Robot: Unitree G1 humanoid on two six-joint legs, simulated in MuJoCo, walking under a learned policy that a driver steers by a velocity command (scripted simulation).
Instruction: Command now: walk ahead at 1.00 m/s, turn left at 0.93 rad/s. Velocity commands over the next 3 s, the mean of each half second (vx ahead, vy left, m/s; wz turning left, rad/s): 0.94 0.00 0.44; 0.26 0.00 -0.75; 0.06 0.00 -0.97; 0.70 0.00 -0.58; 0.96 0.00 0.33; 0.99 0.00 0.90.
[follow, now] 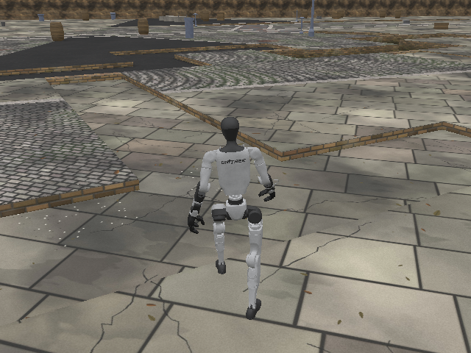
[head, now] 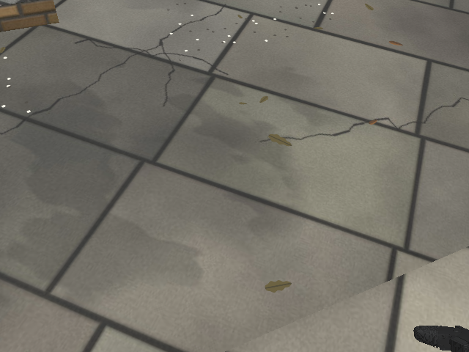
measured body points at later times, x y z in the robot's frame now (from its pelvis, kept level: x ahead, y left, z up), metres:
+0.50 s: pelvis +0.44 +0.04 -0.01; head +0.45 +0.06 +0.44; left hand +0.60 +0.33 -0.09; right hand +0.52 -0.22 -0.12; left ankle +0.25 +0.07 -0.71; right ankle +0.76 -0.06 -0.66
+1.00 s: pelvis +0.77 +0.08 -0.12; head +0.80 +0.06 +0.33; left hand +0.92 +0.36 -0.22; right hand +0.96 -0.21 -0.18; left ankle +0.97 +0.19 -0.82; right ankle +0.76 +0.01 -0.85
